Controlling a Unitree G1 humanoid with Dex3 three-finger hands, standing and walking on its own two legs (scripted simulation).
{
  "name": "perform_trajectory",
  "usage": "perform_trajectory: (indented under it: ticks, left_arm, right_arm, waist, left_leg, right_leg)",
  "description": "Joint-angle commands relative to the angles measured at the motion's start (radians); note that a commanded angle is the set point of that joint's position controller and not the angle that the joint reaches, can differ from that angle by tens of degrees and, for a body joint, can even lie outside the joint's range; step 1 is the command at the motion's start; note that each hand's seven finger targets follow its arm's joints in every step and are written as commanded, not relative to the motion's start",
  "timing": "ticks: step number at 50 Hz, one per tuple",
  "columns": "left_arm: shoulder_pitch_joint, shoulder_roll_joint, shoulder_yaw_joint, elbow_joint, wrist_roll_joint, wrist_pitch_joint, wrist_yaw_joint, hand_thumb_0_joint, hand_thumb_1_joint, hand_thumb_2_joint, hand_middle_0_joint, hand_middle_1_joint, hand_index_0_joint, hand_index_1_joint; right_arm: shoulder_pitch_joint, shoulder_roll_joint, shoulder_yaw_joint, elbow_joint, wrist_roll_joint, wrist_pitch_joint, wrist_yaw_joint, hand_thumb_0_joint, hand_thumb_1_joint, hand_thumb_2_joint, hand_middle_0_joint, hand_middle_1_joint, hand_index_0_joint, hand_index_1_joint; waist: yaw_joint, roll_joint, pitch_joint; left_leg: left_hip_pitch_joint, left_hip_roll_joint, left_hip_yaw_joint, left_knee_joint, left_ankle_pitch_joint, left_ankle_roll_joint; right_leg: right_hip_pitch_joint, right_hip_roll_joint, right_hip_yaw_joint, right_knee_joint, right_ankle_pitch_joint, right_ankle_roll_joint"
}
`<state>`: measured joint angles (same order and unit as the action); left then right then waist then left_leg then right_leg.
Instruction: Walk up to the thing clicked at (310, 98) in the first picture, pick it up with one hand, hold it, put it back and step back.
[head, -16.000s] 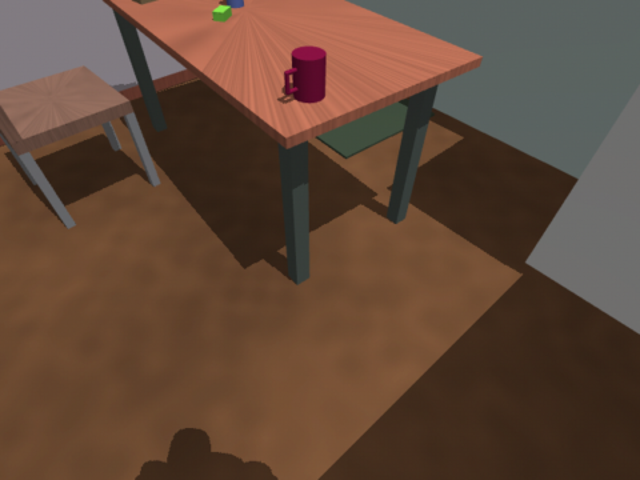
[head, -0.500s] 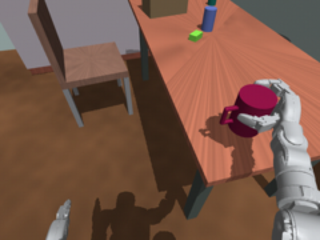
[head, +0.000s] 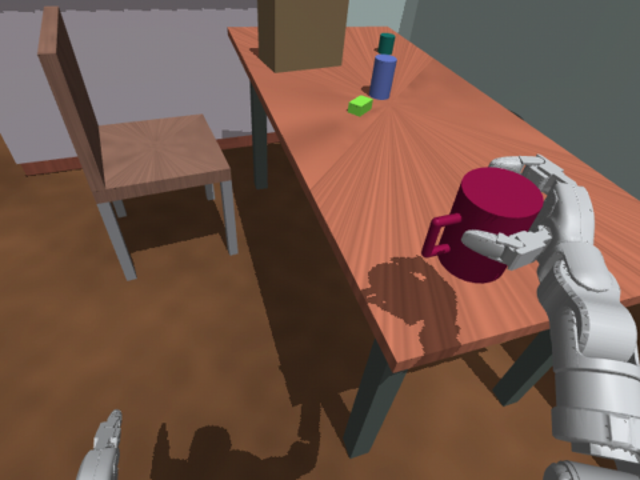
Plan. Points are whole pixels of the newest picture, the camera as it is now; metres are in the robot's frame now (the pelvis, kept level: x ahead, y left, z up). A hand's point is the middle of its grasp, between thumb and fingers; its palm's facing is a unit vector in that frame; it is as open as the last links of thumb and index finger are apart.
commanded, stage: lift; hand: right
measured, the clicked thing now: (472, 229) +0.37 -0.16 +0.19
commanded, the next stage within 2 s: hold in 0.44 s
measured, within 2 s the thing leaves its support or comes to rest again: neither
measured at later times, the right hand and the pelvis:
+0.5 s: hand (521, 204) +0.35 -0.18 +0.24, palm faces +0.18 +0.98 -0.02, open 11.7 cm; pelvis +0.00 +0.00 +0.00, yaw -1 degrees
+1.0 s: hand (532, 200) +0.33 -0.18 +0.26, palm faces +0.16 +0.99 -0.03, open 11.7 cm; pelvis +0.00 +0.00 +0.00, yaw -1 degrees
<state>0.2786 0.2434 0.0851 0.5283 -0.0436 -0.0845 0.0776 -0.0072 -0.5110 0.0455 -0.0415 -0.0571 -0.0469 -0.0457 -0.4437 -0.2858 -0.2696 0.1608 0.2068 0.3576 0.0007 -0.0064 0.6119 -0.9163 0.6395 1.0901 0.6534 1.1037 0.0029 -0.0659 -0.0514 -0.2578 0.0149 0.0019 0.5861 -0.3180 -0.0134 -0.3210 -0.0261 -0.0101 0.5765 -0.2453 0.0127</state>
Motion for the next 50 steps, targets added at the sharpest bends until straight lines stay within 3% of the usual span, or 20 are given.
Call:
perform_trajectory:
  ticks: [1, 3, 4, 8, 11, 14, 17, 19, 25, 28, 30, 31, 33, 37, 39, 44, 45, 46, 47, 50]
  left_arm:
    - [-0.183, 0.106, 0.017, -0.210, 0.003, -0.070, 0.018, 0.000, -0.528, 0.045, -0.033, -0.048, -0.039, -0.042]
    - [-0.171, 0.104, 0.011, -0.179, 0.007, -0.078, 0.022, 0.000, -0.523, 0.043, -0.034, -0.050, -0.041, -0.043]
    - [-0.152, 0.134, 0.041, -0.158, 0.009, -0.081, 0.026, 0.000, -0.521, 0.041, -0.034, -0.050, -0.041, -0.043]
    - [-0.141, 0.101, 0.012, -0.107, 0.007, -0.092, 0.016, 0.000, -0.519, 0.039, -0.035, -0.050, -0.042, -0.042]
    - [-0.129, 0.125, 0.029, -0.151, 0.006, -0.097, 0.018, 0.000, -0.527, 0.042, -0.036, -0.048, -0.040, -0.043]
    - [-0.122, 0.112, 0.020, -0.105, 0.004, -0.097, 0.017, 0.000, -0.538, 0.047, -0.039, -0.048, -0.040, -0.046]
    - [-0.173, 0.150, 0.054, -0.150, 0.004, -0.116, 0.021, 0.000, -0.541, 0.048, -0.040, -0.046, -0.039, -0.046]
    - [-0.162, 0.110, 0.011, -0.133, 0.003, -0.116, 0.017, 0.000, -0.540, 0.048, -0.039, -0.046, -0.039, -0.046]
    - [-0.174, 0.108, 0.003, -0.137, 0.006, -0.127, 0.020, 0.000, -0.538, 0.049, -0.042, -0.050, -0.044, -0.048]
    - [-0.173, 0.119, 0.016, -0.113, 0.006, -0.128, 0.020, 0.000, -0.531, 0.043, -0.044, -0.052, -0.047, -0.049]
    - [-0.169, 0.150, 0.052, -0.093, 0.007, -0.128, 0.023, 0.000, -0.536, 0.046, -0.045, -0.052, -0.047, -0.050]
    - [-0.175, 0.125, 0.023, -0.106, 0.006, -0.131, 0.021, 0.000, -0.533, 0.044, -0.045, -0.052, -0.047, -0.049]
    - [-0.179, 0.137, 0.037, -0.117, 0.006, -0.136, 0.021, 0.000, -0.534, 0.046, -0.045, -0.053, -0.047, -0.051]
    - [-0.177, 0.104, 0.015, -0.080, 0.000, -0.133, 0.015, 0.000, -0.539, 0.048, -0.047, -0.054, -0.048, -0.052]
    - [-0.190, 0.139, 0.046, -0.099, 0.002, -0.139, 0.019, 0.000, -0.541, 0.049, -0.047, -0.052, -0.047, -0.051]
    - [-0.187, 0.124, 0.035, -0.062, 0.000, -0.151, 0.012, 0.000, -0.540, 0.048, -0.048, -0.052, -0.048, -0.052]
    - [-0.191, 0.094, 0.005, -0.041, 0.001, -0.149, 0.008, 0.000, -0.542, 0.050, -0.048, -0.052, -0.048, -0.053]
    - [-0.207, 0.096, 0.005, -0.050, -0.001, -0.150, 0.008, 0.000, -0.539, 0.047, -0.049, -0.054, -0.050, -0.053]
    - [-0.214, 0.098, 0.009, -0.053, 0.000, -0.151, 0.009, 0.000, -0.540, 0.049, -0.049, -0.054, -0.049, -0.053]
    - [-0.215, 0.158, 0.051, -0.082, 0.003, -0.156, 0.016, 0.000, -0.536, 0.044, -0.050, -0.053, -0.052, -0.051]
  right_arm:
    - [-0.543, -0.245, -0.097, -0.380, 0.025, -0.070, -0.026, 0.000, 0.145, -1.263, 1.171, 1.403, 1.237, 1.403]
    - [-0.562, -0.236, -0.078, -0.427, 0.023, -0.050, -0.029, 0.000, 0.125, -1.258, 1.166, 1.394, 1.230, 1.394]
    - [-0.566, -0.240, -0.078, -0.436, 0.020, -0.038, -0.030, 0.000, 0.143, -1.278, 1.173, 1.413, 1.240, 1.413]
    - [-0.527, -0.221, -0.069, -0.439, 0.020, 0.011, -0.022, 0.000, 0.129, -1.278, 1.178, 1.414, 1.244, 1.414]
    - [-0.504, -0.230, -0.091, -0.413, 0.028, 0.048, -0.018, 0.000, 0.105, -1.288, 1.192, 1.424, 1.258, 1.424]
    - [-0.497, -0.231, -0.099, -0.424, 0.036, 0.071, -0.012, 0.000, 0.121, -1.300, 1.182, 1.428, 1.252, 1.428]
    - [-0.525, -0.241, -0.109, -0.472, 0.045, 0.089, -0.013, 0.000, 0.120, -1.297, 1.179, 1.424, 1.248, 1.424]
    - [-0.528, -0.236, -0.105, -0.477, 0.043, 0.094, -0.013, 0.000, 0.110, -1.287, 1.172, 1.412, 1.240, 1.412]
    - [-0.511, -0.223, -0.096, -0.530, 0.040, 0.117, -0.022, 0.000, 0.124, -1.273, 1.145, 1.390, 1.214, 1.390]
    - [-0.506, -0.230, -0.097, -0.542, 0.036, 0.132, -0.022, 0.000, 0.106, -1.280, 1.152, 1.395, 1.220, 1.395]
    - [-0.496, -0.249, -0.111, -0.553, 0.033, 0.140, -0.024, 0.000, 0.105, -1.277, 1.146, 1.389, 1.214, 1.389]
    - [-0.498, -0.235, -0.105, -0.555, 0.039, 0.145, -0.024, 0.000, 0.101, -1.268, 1.146, 1.382, 1.213, 1.382]
    - [-0.484, -0.234, -0.109, -0.554, 0.041, 0.154, -0.024, 0.000, 0.099, -1.287, 1.155, 1.399, 1.224, 1.399]
    - [-0.470, -0.238, -0.117, -0.549, 0.050, 0.167, -0.018, 0.000, 0.118, -1.286, 1.144, 1.395, 1.215, 1.395]
    - [-0.468, -0.239, -0.123, -0.554, 0.053, 0.180, -0.017, 0.000, 0.138, -1.279, 1.135, 1.388, 1.207, 1.389]
    - [-0.497, -0.220, -0.100, -0.612, 0.054, 0.190, -0.013, 0.000, 0.101, -1.279, 1.139, 1.385, 1.208, 1.385]
    - [-0.467, -0.205, -0.092, -0.606, 0.053, 0.195, -0.010, 0.000, 0.091, -1.285, 1.146, 1.391, 1.215, 1.391]
    - [-0.472, -0.207, -0.091, -0.611, 0.054, 0.200, -0.010, 0.000, 0.088, -1.278, 1.139, 1.382, 1.207, 1.382]
    - [-0.465, -0.193, -0.080, -0.605, 0.052, 0.206, -0.009, 0.000, 0.098, -1.286, 1.144, 1.392, 1.214, 1.392]
    - [-0.480, -0.215, -0.105, -0.624, 0.058, 0.221, -0.016, 0.000, 0.098, -1.287, 1.144, 1.393, 1.215, 1.393]
  waist:
    - [-0.017, 0.084, -0.277]
    - [-0.008, 0.029, -0.263]
    - [0.000, 0.013, -0.261]
    - [-0.003, -0.037, -0.238]
    - [0.011, 0.043, -0.258]
    - [-0.001, 0.049, -0.225]
    - [-0.005, 0.059, -0.234]
    - [-0.015, 0.056, -0.224]
    - [-0.016, 0.057, -0.275]
    - [-0.013, 0.002, -0.279]
    - [-0.013, 0.006, -0.257]
    - [-0.012, 0.010, -0.258]
    - [-0.005, 0.024, -0.261]
    - [-0.015, 0.045, -0.224]
    - [-0.008, 0.068, -0.251]
    - [-0.011, 0.000, -0.246]
    - [-0.023, 0.013, -0.236]
    - [-0.020, 0.023, -0.219]
    - [-0.017, 0.018, -0.233]
    - [-0.009, 0.042, -0.266]
  left_leg:
    - [-0.002, -0.010, 0.028, -0.122, 0.160, 0.003]
    - [-0.023, -0.009, 0.025, -0.131, 0.119, 0.007]
    - [-0.040, -0.011, 0.029, -0.134, 0.111, 0.011]
    - [-0.041, -0.017, 0.042, -0.133, 0.116, 0.014]
    - [-0.023, -0.021, 0.052, -0.133, 0.177, 0.006]
    - [-0.024, -0.016, 0.047, -0.137, 0.192, 0.003]
    - [-0.018, -0.014, 0.046, -0.142, 0.170, 0.002]
    - [-0.010, -0.011, 0.047, -0.143, 0.170, 0.004]
    - [0.016, -0.008, 0.042, -0.133, 0.229, 0.003]
    - [0.002, -0.013, 0.053, -0.129, 0.218, 0.011]
    - [-0.005, -0.012, 0.052, -0.139, 0.193, 0.011]
    - [0.000, -0.010, 0.051, -0.142, 0.195, 0.009]
    - [-0.004, -0.016, 0.056, -0.141, 0.193, 0.009]
    - [0.003, -0.014, 0.054, -0.143, 0.211, 0.004]
    - [0.009, -0.013, 0.053, -0.139, 0.239, 0.000]
    - [-0.016, -0.020, 0.061, -0.136, 0.181, 0.014]
    - [-0.005, -0.018, 0.061, -0.137, 0.181, 0.013]
    - [-0.010, -0.018, 0.059, -0.138, 0.167, 0.012]
    - [-0.006, -0.016, 0.058, -0.141, 0.165, 0.011]
    - [0.004, -0.017, 0.059, -0.141, 0.179, 0.009]
  right_leg:
    - [0.191, 0.026, -0.010, -0.074, 0.106, -0.029]
    - [0.204, 0.027, -0.012, -0.084, 0.065, -0.025]
    - [0.218, 0.024, -0.010, -0.090, 0.055, -0.025]
    - [0.212, 0.024, -0.009, -0.099, 0.055, -0.022]
    - [0.229, 0.023, -0.005, -0.090, 0.113, -0.029]
    - [0.208, 0.031, -0.011, -0.088, 0.130, -0.030]
    - [0.210, 0.030, -0.008, -0.095, 0.111, -0.031]
    - [0.200, 0.035, -0.007, -0.092, 0.113, -0.033]
    - [0.228, 0.038, -0.009, -0.078, 0.172, -0.035]
    - [0.250, 0.033, -0.005, -0.085, 0.177, -0.027]
    - [0.231, 0.036, -0.007, -0.092, 0.148, -0.029]
    - [0.234, 0.037, -0.006, -0.091, 0.144, -0.032]
    - [0.240, 0.033, -0.003, -0.095, 0.143, -0.030]
    - [0.206, 0.039, -0.006, -0.092, 0.159, -0.035]
    - [0.224, 0.038, -0.005, -0.087, 0.182, -0.038]
    - [0.240, 0.029, 0.006, -0.100, 0.148, -0.027]
    - [0.219, 0.032, 0.003, -0.100, 0.147, -0.028]
    - [0.209, 0.034, 0.002, -0.102, 0.130, -0.029]
    - [0.213, 0.035, 0.001, -0.102, 0.126, -0.030]
    - [0.237, 0.034, 0.001, -0.098, 0.141, -0.029]
